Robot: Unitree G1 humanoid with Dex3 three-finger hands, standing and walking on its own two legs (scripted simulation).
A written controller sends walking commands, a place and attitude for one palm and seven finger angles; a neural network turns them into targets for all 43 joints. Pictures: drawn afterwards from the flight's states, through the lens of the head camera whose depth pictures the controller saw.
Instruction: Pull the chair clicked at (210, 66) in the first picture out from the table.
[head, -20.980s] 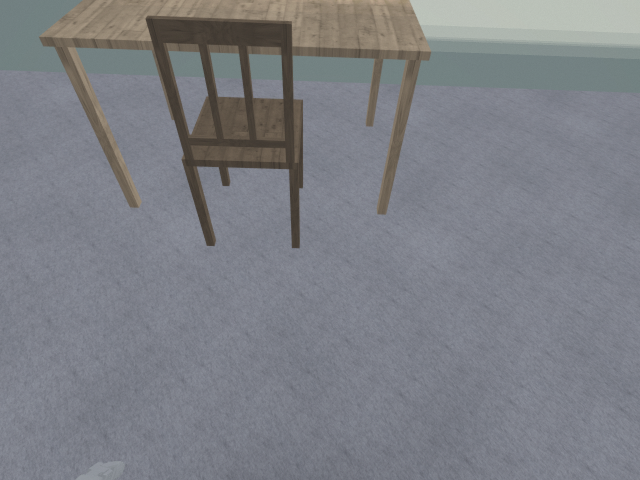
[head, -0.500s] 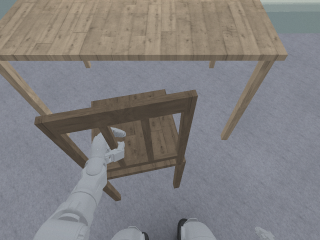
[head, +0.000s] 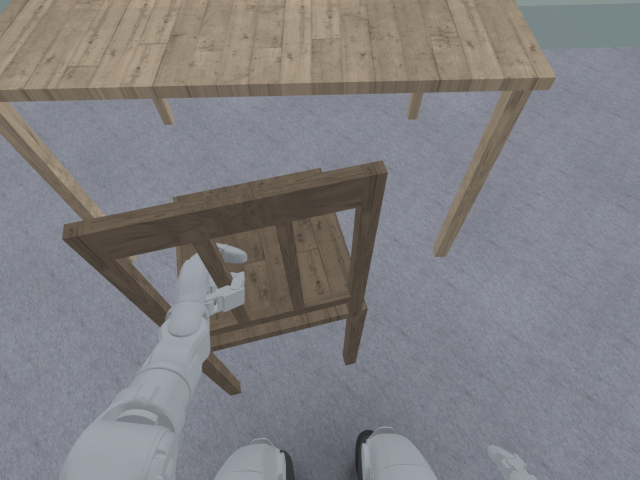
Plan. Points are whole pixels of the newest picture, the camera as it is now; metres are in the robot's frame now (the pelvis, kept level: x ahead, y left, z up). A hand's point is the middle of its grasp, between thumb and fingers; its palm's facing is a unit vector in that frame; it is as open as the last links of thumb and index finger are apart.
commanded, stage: step backward, pulling the chair out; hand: left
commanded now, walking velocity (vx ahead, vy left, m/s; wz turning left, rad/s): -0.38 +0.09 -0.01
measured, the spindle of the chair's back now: (226, 284) +0.39 +0.15 -0.08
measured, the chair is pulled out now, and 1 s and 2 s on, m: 0.20 0.37 0.61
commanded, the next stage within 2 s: stop walking, hand still on the chair in 1.46 s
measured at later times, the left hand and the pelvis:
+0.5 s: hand (235, 332) +0.30 +0.12 -0.05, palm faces +0.03 -0.99 -0.17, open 5.4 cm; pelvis -0.07 +0.00 +0.01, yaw -3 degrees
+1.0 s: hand (228, 414) +0.20 +0.12 -0.05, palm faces +0.00 -0.99 -0.16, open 5.4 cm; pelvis -0.17 +0.01 +0.01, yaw -3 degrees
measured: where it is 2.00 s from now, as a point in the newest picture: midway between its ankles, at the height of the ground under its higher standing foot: outside the picture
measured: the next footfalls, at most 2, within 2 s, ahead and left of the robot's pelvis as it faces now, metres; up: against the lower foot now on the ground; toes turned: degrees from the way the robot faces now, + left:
right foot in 0.32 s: +0.03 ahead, -0.12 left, +0.00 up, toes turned -4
left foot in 0.64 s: -0.05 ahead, +0.16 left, +0.00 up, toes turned -1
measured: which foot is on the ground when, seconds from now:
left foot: down 0.00-0.44, up 0.46-0.62, down 0.64-0.90, up 0.92-1.00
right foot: down 0.00-0.16, up 0.18-0.30, down 0.32-0.68, up 0.70-0.78, down 0.80-1.00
